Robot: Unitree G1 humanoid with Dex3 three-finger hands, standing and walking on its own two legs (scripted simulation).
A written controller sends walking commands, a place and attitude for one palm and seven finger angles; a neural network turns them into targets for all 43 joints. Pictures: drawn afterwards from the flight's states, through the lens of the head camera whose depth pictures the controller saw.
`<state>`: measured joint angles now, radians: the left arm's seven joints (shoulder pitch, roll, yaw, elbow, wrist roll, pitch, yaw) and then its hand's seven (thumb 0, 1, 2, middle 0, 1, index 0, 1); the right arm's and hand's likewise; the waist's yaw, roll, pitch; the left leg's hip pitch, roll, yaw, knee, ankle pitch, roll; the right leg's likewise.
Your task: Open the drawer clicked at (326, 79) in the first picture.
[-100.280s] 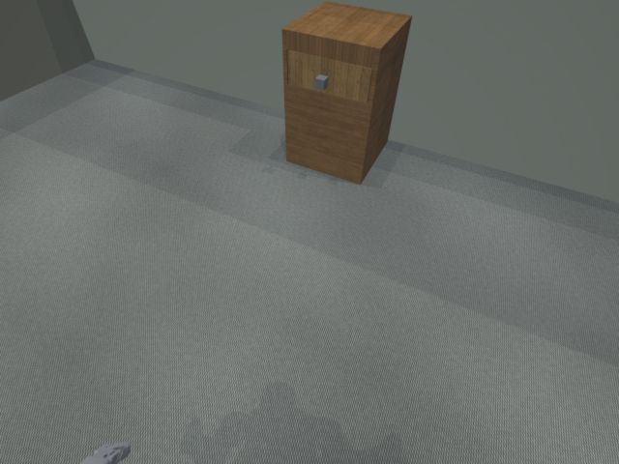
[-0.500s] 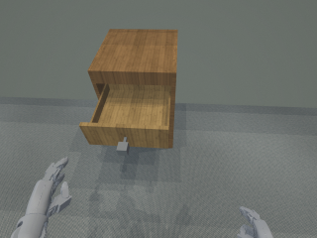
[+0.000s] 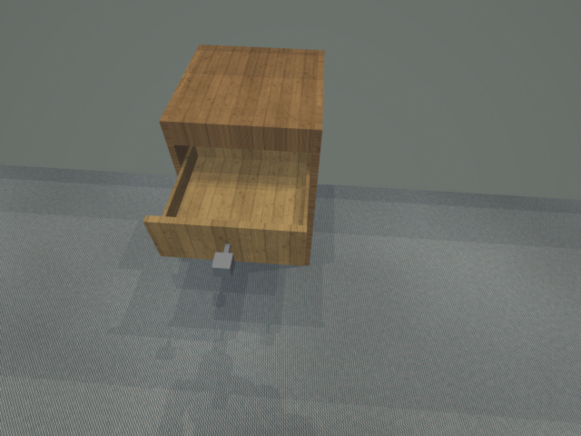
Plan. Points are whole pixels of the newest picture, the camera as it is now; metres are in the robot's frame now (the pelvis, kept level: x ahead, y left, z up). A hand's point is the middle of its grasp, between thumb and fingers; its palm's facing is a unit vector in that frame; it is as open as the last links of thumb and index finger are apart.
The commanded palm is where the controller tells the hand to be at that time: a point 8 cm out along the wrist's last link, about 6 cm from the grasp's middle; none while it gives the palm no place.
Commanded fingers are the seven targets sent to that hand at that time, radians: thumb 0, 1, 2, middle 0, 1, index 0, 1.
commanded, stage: let the arm hang, fingers relaxed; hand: left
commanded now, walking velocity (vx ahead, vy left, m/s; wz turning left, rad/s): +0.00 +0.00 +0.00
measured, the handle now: (225, 258) +0.53 +0.19 -0.26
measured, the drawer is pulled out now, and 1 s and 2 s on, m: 0.28 0.28 0.28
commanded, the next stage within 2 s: look to check the result in 0.48 s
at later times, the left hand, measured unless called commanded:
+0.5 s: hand out of the picture +0.01 +0.16 -0.18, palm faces +0.00 -0.98 -0.19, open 7.3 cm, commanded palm none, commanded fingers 0.00 0.90 0.90 -0.20 -0.30 -0.20 -0.30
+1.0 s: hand out of the picture +0.01 +0.14 -0.18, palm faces +0.01 -0.98 -0.19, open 7.4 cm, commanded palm none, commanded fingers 0.00 0.90 0.90 -0.20 -0.30 -0.20 -0.30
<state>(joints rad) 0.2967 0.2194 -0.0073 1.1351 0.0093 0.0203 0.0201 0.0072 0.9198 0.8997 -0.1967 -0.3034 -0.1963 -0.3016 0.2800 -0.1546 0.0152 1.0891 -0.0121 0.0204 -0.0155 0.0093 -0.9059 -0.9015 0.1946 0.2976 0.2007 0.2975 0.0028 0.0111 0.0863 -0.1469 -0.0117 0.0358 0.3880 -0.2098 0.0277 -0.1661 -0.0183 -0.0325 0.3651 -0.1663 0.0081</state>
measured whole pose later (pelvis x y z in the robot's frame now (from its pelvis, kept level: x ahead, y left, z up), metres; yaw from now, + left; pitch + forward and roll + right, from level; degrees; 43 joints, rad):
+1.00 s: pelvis +0.01 -0.02 +0.00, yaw -1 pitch -2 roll +0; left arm 0.26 0.13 0.00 1.15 0.01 -0.01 0.03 0.00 0.91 0.90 -0.20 -0.30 -0.20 -0.30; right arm 0.28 -0.12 -0.01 1.13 -0.02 0.00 -0.03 0.01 -0.91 -0.90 0.19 0.30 0.20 0.30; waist -0.01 0.01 0.07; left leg -0.12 0.02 0.04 0.36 -0.22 -0.01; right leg -0.15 0.01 -0.03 0.37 -0.19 -0.03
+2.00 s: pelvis +0.01 -0.04 +0.00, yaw -1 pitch -2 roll +0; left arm 0.20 0.19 0.02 1.14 0.01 -0.02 0.02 0.01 0.91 0.90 -0.20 -0.30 -0.20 -0.30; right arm 0.23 -0.18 -0.02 1.13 -0.02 0.01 -0.03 0.01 -0.91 -0.90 0.19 0.30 0.20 0.30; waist -0.01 0.01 0.08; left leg -0.09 0.04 0.04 0.34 -0.20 -0.03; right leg -0.13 0.04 -0.03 0.34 -0.17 -0.04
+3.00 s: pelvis +0.02 -0.03 +0.00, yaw -1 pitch -2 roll +0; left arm 0.12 0.28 0.02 1.13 0.01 -0.02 0.01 0.01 0.90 0.90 -0.20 -0.30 -0.20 -0.30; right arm 0.15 -0.27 -0.02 1.12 -0.02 0.00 -0.01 0.01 -0.90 -0.90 0.20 0.30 0.20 0.30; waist -0.02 0.01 0.08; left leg -0.07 0.03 0.05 0.29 -0.19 -0.02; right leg -0.12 0.03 -0.02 0.30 -0.16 -0.04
